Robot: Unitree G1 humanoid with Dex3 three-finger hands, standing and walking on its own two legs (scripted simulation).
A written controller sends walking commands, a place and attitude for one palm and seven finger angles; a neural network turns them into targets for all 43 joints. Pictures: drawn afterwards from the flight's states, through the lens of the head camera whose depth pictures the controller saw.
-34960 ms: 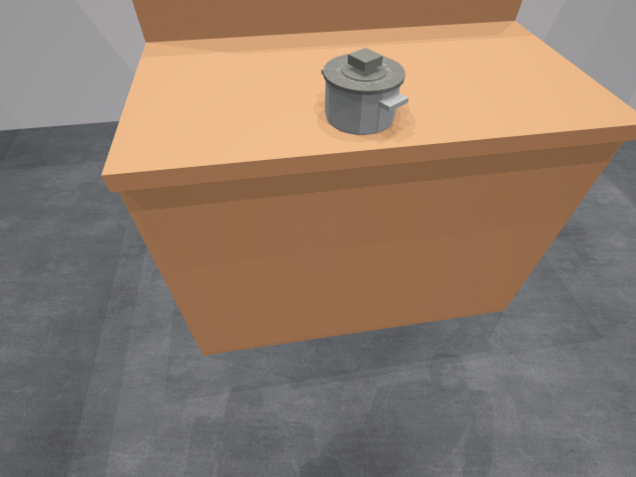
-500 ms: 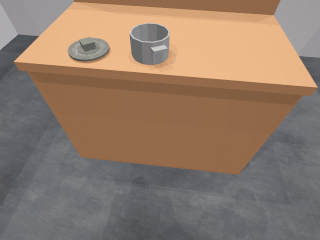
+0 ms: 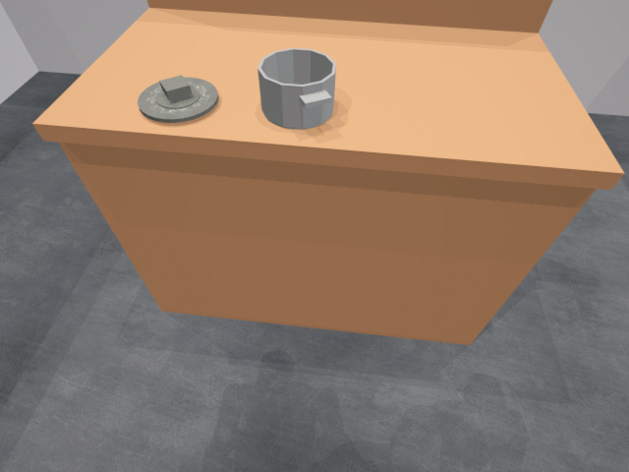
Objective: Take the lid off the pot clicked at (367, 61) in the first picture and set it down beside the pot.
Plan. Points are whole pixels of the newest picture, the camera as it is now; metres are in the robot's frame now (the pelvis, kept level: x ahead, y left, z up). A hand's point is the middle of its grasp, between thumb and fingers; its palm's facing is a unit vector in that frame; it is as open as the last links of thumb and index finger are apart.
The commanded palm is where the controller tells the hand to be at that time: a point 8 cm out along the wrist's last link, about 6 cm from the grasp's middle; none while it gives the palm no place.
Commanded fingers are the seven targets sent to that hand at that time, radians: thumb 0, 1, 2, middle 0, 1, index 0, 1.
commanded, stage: let the arm hang, fingers relaxed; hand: left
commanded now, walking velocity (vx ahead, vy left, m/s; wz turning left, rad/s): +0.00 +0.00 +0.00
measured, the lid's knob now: (175, 87) +0.77 +0.32 +0.07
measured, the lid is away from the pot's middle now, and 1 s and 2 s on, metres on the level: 0.24 0.24 0.24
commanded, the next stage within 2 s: look to check the result in 0.46 s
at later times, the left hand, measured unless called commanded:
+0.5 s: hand out of the picture +0.00 +0.17 -0.18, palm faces +0.04 -0.98 -0.19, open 7.3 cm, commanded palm none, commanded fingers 0.00 0.90 0.90 -0.20 -0.30 -0.20 -0.30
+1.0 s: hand out of the picture -0.01 +0.17 -0.18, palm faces +0.04 -0.98 -0.19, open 7.4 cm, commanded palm none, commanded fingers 0.00 0.90 0.90 -0.20 -0.30 -0.20 -0.30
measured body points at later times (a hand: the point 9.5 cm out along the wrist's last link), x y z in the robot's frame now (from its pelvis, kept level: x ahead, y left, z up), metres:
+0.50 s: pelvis +0.00 +0.00 +0.00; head +0.02 +0.00 +0.45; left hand +0.00 +0.22 -0.16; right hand -0.02 -0.22 -0.16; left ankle -0.01 +0.13 -0.74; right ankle -0.05 -0.12 -0.74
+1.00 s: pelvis -0.01 +0.00 +0.00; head +0.01 +0.00 +0.45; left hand -0.01 +0.22 -0.16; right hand -0.02 -0.21 -0.16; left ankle -0.01 +0.13 -0.74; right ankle -0.05 -0.12 -0.74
